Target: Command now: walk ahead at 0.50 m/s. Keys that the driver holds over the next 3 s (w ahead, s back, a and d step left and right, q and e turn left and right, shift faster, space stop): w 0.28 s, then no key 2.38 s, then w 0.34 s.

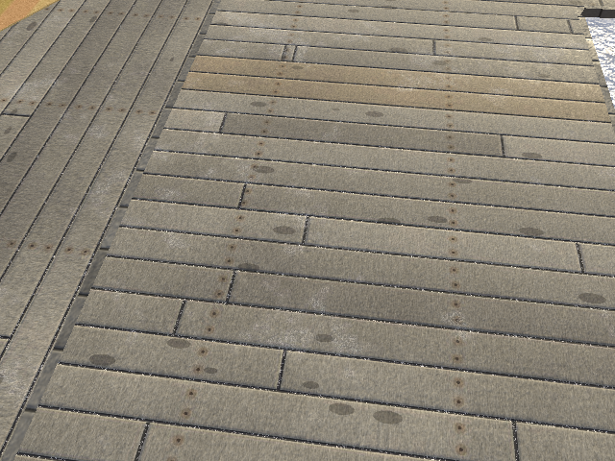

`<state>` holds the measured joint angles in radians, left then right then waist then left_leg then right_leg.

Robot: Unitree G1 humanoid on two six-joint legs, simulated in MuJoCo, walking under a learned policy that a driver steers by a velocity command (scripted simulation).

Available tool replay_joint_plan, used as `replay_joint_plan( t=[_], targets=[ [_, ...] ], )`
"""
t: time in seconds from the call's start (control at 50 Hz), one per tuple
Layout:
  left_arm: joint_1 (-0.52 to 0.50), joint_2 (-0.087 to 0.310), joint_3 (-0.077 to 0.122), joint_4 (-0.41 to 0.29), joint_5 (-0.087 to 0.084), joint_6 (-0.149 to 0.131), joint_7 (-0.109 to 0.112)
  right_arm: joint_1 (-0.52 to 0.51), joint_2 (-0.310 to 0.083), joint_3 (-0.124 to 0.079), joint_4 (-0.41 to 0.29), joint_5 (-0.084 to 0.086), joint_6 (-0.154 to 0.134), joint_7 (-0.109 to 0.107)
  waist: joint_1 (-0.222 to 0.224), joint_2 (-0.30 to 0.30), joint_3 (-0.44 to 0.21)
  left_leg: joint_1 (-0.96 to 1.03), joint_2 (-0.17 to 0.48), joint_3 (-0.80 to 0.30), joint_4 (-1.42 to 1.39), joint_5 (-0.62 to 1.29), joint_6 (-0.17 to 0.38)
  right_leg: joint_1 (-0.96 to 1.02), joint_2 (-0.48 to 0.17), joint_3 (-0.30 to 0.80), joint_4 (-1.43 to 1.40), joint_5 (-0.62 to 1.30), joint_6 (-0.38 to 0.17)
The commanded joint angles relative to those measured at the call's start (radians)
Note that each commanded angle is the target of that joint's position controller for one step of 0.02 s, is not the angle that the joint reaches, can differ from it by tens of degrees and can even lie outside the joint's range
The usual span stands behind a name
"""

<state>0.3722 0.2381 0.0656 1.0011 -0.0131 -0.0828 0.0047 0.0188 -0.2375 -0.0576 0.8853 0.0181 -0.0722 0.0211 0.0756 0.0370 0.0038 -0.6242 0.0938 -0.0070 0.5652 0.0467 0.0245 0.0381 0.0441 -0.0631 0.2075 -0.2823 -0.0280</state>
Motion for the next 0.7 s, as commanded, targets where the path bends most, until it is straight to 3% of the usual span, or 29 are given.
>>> replay_joint_plan(
  t=[0.02, 0.04, 0.06, 0.08, 0.1, 0.12, 0.14, 0.16, 0.18, 0.2, 0.22, 0.24, 0.28, 0.32, 0.36, 0.42, 0.5, 0.54, 0.56, 0.58, 0.6, 0.62, 0.64, 0.66, 0.68, 0.7],
  targets=[
    [0.032, 0.174, 0.040, -0.013, -0.007, 0.007, 0.009, -0.105, -0.086, -0.013, -0.090, 0.005, -0.024, 0.016, -0.024, -0.116, 0.075, -0.014, -0.016, 0.008, -0.049, -0.080, 0.032, 0.025, -0.317, 0.131, 0.006, 0.374, -0.146],
    [0.014, 0.183, 0.043, -0.016, -0.007, 0.012, 0.011, -0.063, -0.105, -0.021, -0.082, 0.006, -0.028, 0.018, -0.052, -0.129, 0.049, 0.060, -0.037, 0.026, -0.058, -0.115, 0.046, 0.034, -0.316, 0.125, 0.053, 0.489, -0.134],
    [-0.012, 0.185, 0.043, -0.022, -0.009, 0.017, 0.012, 0.029, -0.131, -0.036, -0.057, 0.002, -0.030, 0.016, -0.108, -0.135, -0.007, 0.199, -0.072, 0.059, -0.077, -0.121, 0.066, 0.024, -0.291, 0.097, 0.158, 0.657, -0.116],
    [-0.021, 0.159, 0.033, -0.028, -0.006, 0.021, 0.012, 0.203, -0.180, -0.062, 0.000, -0.002, -0.029, 0.010, -0.181, -0.113, -0.112, 0.441, -0.083, 0.062, -0.069, -0.102, 0.097, -0.051, -0.235, 0.055, 0.356, 0.712, -0.086],
    [-0.003, 0.122, 0.015, -0.053, 0.016, 0.020, 0.013, 0.388, -0.262, -0.084, 0.036, -0.014, -0.027, 0.000, -0.227, 0.028, -0.268, 0.754, 0.121, -0.181, -0.050, -0.095, 0.165, -0.274, -0.166, 0.004, 0.696, 0.403, -0.046],
    [0.114, -0.008, -0.020, -0.052, 0.010, -0.004, 0.001, 0.421, -0.302, -0.087, 0.057, -0.012, -0.023, 0.008, -0.152, 0.288, -0.375, 1.030, 0.305, -0.657, -0.199, -0.312, 0.315, -0.650, 0.019, 0.066, 1.000, -0.269, 0.006],
    [0.035, 0.102, 0.003, -0.049, -0.013, -0.026, -0.004, 0.397, -0.207, -0.059, 0.046, -0.004, -0.026, 0.010, -0.187, 0.173, -0.324, 0.992, 0.274, -0.679, -0.259, -0.426, 0.273, -0.762, -0.032, 0.187, 1.113, -0.300, -0.014],
    [-0.058, 0.145, 0.015, -0.080, -0.033, -0.040, -0.006, 0.312, -0.166, -0.047, 0.029, -0.003, -0.030, 0.006, -0.176, 0.127, -0.194, 0.869, 0.247, -0.534, -0.273, -0.387, 0.230, -0.822, -0.081, 0.165, 1.120, -0.209, -0.033],
    [-0.104, 0.142, 0.015, -0.088, -0.030, -0.042, 0.001, 0.232, -0.147, -0.039, 0.009, -0.011, -0.031, 0.006, -0.143, 0.037, -0.124, 0.722, 0.214, -0.426, -0.297, -0.285, 0.211, -0.783, -0.135, 0.138, 1.078, -0.111, -0.034],
    [-0.124, 0.137, 0.023, -0.089, -0.014, -0.036, 0.008, 0.183, -0.120, -0.032, 0.003, -0.022, -0.033, 0.008, -0.115, 0.015, -0.070, 0.597, 0.184, -0.346, -0.326, -0.204, 0.204, -0.738, -0.166, 0.132, 1.019, -0.052, -0.030],
    [-0.101, 0.121, 0.026, -0.085, -0.010, -0.023, 0.009, 0.166, -0.098, -0.024, 0.006, -0.032, -0.036, 0.009, -0.082, 0.037, -0.061, 0.525, 0.160, -0.295, -0.354, -0.165, 0.196, -0.673, -0.191, 0.141, 0.984, -0.014, -0.031],
    [-0.084, 0.100, 0.024, -0.081, -0.010, -0.010, 0.009, 0.170, -0.092, -0.022, 0.012, -0.031, -0.038, 0.010, -0.069, 0.046, -0.055, 0.490, 0.146, -0.263, -0.381, -0.151, 0.200, -0.643, -0.198, 0.139, 0.953, 0.000, -0.028],
    [-0.101, 0.081, 0.023, -0.087, -0.006, 0.006, 0.012, 0.199, -0.117, -0.027, 0.027, -0.024, -0.042, 0.002, -0.060, 0.036, -0.022, 0.453, 0.141, -0.209, -0.423, -0.110, 0.212, -0.660, -0.209, 0.127, 0.881, 0.037, -0.012],
    [-0.160, 0.086, 0.026, -0.110, 0.008, 0.011, 0.016, 0.219, -0.143, -0.030, 0.038, -0.028, -0.040, -0.012, -0.060, 0.011, 0.011, 0.447, 0.138, -0.146, -0.415, 0.151, 0.214, -0.698, -0.199, 0.113, 0.779, 0.108, 0.019],
    [-0.195, 0.064, 0.019, -0.121, 0.016, 0.010, 0.013, 0.226, -0.138, -0.025, 0.045, -0.030, -0.030, -0.022, -0.059, 0.015, 0.004, 0.439, 0.095, -0.045, -0.380, 0.358, 0.185, -0.658, -0.177, 0.090, 0.638, 0.210, 0.032],
    [-0.291, 0.042, 0.005, -0.138, 0.013, 0.009, 0.001, 0.265, -0.146, -0.022, 0.063, -0.025, -0.018, -0.030, -0.097, 0.032, -0.011, 0.433, 0.051, 0.028, -0.358, 0.376, 0.148, -0.547, -0.122, 0.045, 0.448, 0.370, 0.028],
    [-0.345, 0.073, 0.004, -0.154, 0.014, 0.008, -0.012, 0.284, -0.147, -0.020, 0.093, -0.017, 0.003, -0.035, -0.110, 0.048, -0.015, 0.548, 0.098, -0.010, -0.280, 0.354, 0.145, -0.527, -0.097, 0.064, 0.342, 0.335, 0.004],
    [-0.291, 0.105, 0.014, -0.139, 0.022, 0.000, -0.018, 0.255, -0.155, -0.023, 0.097, -0.009, 0.015, -0.040, -0.067, 0.045, -0.038, 0.587, 0.105, -0.032, -0.188, 0.347, 0.121, -0.455, -0.082, 0.064, 0.268, 0.315, -0.025],
    [-0.222, 0.133, 0.026, -0.111, 0.030, -0.005, -0.015, 0.256, -0.150, -0.022, 0.097, -0.008, 0.018, -0.042, -0.037, 0.021, -0.071, 0.586, 0.063, -0.021, -0.100, 0.347, 0.090, -0.346, -0.068, 0.053, 0.199, 0.437, -0.044],
    [-0.151, 0.199, 0.041, -0.094, 0.042, -0.008, -0.009, 0.292, -0.132, -0.016, 0.092, -0.025, 0.014, -0.042, -0.035, -0.050, -0.155, 0.512, -0.003, 0.015, 0.042, 0.203, 0.044, -0.161, -0.163, 0.135, 0.245, 0.856, -0.081],
    [-0.114, 0.214, 0.036, -0.087, 0.051, 0.002, -0.002, 0.435, -0.039, 0.011, 0.118, -0.038, 0.006, -0.035, -0.091, -0.217, -0.292, 0.282, -0.084, 0.030, 0.276, -0.274, -0.015, 0.149, -0.357, 0.320, 0.323, 1.125, -0.231],
    [-0.090, 0.122, 0.013, -0.073, 0.032, 0.017, -0.004, 0.438, -0.033, 0.018, 0.135, -0.023, 0.014, -0.032, -0.057, -0.276, -0.371, 0.213, -0.118, -0.014, 0.441, -0.726, -0.054, 0.166, -0.439, 0.449, 0.267, 1.015, -0.320],
    [-0.123, 0.104, 0.002, -0.077, 0.020, 0.023, -0.010, 0.369, -0.108, -0.001, 0.118, -0.001, 0.029, -0.032, -0.051, -0.206, -0.312, 0.173, -0.086, -0.060, 0.502, -0.773, -0.056, 0.058, -0.404, 0.442, 0.207, 0.721, -0.294],
    [-0.195, 0.105, -0.001, -0.090, 0.022, 0.027, -0.008, 0.300, -0.117, -0.007, 0.102, 0.007, 0.049, -0.042, -0.063, -0.153, -0.219, 0.139, -0.059, -0.055, 0.512, -0.732, -0.058, -0.053, -0.369, 0.408, 0.162, 0.496, -0.249],
    [-0.263, 0.103, -0.006, -0.104, 0.027, 0.030, -0.005, 0.265, -0.113, -0.011, 0.100, 0.001, 0.068, -0.053, -0.077, -0.125, -0.139, 0.144, -0.039, -0.047, 0.471, -0.687, -0.064, -0.179, -0.342, 0.368, 0.111, 0.339, -0.221],
    [-0.316, 0.108, -0.004, -0.114, 0.033, 0.034, 0.002, 0.260, -0.111, -0.015, 0.099, -0.008, 0.085, -0.063, -0.100, -0.144, -0.110, 0.193, -0.018, -0.051, 0.413, -0.625, -0.068, -0.274, -0.318, 0.344, 0.068, 0.196, -0.193]
  ],
)
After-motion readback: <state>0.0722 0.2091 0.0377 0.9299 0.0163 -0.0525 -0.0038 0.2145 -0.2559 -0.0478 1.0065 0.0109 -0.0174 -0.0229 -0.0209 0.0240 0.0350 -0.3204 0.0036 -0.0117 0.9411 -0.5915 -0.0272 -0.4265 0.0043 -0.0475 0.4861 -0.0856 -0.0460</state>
